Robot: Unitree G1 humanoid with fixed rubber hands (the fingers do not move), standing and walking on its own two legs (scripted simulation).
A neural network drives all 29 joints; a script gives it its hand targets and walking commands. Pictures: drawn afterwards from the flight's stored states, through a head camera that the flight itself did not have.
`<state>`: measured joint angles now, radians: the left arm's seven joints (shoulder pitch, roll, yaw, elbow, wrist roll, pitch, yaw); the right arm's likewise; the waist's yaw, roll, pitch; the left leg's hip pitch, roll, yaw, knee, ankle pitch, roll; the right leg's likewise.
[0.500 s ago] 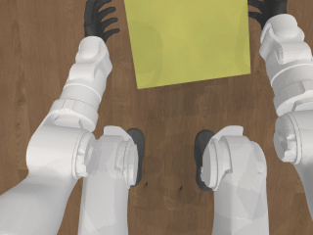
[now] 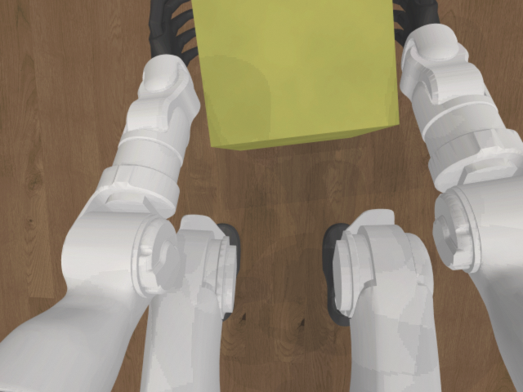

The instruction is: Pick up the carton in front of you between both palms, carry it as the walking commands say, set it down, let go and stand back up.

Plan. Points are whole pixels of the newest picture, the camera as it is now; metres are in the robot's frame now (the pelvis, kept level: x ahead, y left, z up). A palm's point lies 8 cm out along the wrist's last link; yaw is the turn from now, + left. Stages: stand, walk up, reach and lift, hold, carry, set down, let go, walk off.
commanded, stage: reach and lift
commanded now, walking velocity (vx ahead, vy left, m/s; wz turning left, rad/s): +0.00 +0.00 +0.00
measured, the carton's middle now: (291, 72) +0.51 -0.04 -0.23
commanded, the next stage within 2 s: none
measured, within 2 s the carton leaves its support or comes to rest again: neither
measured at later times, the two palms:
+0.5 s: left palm (77, 32) +0.49 +0.10 +0.05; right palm out of the picture +0.48 -0.20 +0.04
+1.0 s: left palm out of the picture +0.46 +0.11 +0.20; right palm out of the picture +0.44 -0.19 +0.19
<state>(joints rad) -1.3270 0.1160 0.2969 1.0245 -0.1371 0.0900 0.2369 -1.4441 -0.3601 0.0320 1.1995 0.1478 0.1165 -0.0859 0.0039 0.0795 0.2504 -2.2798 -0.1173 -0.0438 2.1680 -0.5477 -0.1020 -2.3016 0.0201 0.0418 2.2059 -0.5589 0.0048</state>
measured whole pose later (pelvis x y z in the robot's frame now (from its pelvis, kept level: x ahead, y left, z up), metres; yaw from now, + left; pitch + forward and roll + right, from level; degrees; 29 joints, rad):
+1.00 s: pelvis +0.05 +0.01 +0.24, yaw -5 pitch +33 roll +1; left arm -0.63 -0.14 0.40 0.59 0.13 0.28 0.12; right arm -0.69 -0.01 -0.31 0.70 -0.15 0.31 -0.02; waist 0.00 0.03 -0.24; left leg -1.48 -0.12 -0.11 1.42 -0.52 -0.05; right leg -1.50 0.10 0.11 1.42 -0.50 0.04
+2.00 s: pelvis +0.09 +0.01 +0.41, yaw -6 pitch -3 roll +0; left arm -0.33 -0.17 0.32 0.44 0.30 0.59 0.01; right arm -0.31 0.16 -0.29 0.42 -0.30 0.63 -0.01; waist 0.00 0.01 -0.03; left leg -0.19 -0.06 -0.15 0.49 -0.24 -0.01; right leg -0.20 0.05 0.14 0.48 -0.22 0.01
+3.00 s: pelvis +0.11 +0.01 +0.41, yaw -6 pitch -7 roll +0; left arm -0.28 -0.16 0.24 0.27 0.28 0.74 0.00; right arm -0.26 0.15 -0.21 0.26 -0.27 0.77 -0.01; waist 0.00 0.01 -0.02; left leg -0.04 -0.04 -0.14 0.36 -0.21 0.00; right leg -0.05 0.04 0.13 0.35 -0.18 0.01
